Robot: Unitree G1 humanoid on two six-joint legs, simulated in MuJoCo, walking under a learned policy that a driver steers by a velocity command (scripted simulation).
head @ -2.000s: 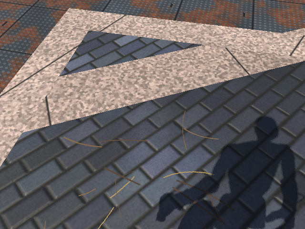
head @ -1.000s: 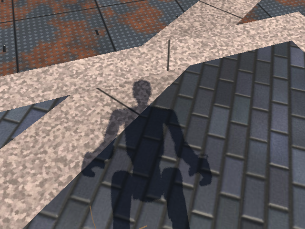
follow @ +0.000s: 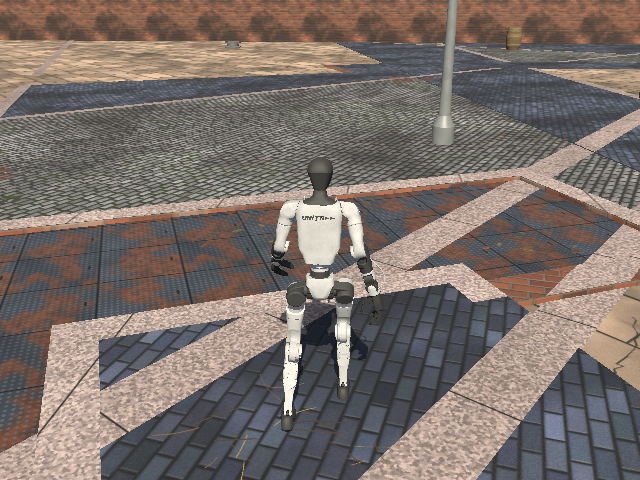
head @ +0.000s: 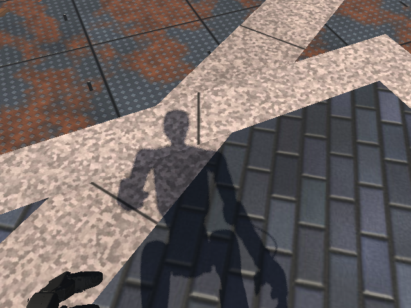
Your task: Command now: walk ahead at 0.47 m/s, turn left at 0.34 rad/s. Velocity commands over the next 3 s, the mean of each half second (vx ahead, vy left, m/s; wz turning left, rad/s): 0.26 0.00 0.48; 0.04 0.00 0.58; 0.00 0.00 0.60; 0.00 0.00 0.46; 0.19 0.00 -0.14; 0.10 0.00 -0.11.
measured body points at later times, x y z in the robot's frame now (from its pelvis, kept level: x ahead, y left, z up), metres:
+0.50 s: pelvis +0.19 +0.02 +0.00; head +0.24 +0.05 +0.44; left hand +0.24 +0.33 -0.13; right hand +0.43 -0.20 -0.09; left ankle +0.27 +0.12 -0.72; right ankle +0.11 -0.13 -0.66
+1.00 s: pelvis +0.27 -0.01 +0.01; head +0.30 -0.01 +0.46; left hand +0.21 +0.31 -0.08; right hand +0.56 -0.16 -0.08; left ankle +0.23 +0.11 -0.67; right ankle +0.34 -0.10 -0.72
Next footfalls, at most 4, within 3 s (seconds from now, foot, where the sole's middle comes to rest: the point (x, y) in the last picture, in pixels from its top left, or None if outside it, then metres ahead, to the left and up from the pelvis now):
0.44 left None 0.31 0.13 -0.76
0.90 right None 0.37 -0.08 -0.76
1.32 left None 0.20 0.13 -0.76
1.78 right None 0.39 0.01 -0.76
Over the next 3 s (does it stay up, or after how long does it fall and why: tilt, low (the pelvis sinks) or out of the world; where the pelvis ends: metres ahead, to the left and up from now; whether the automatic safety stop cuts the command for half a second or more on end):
stays up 0.40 0.15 0.01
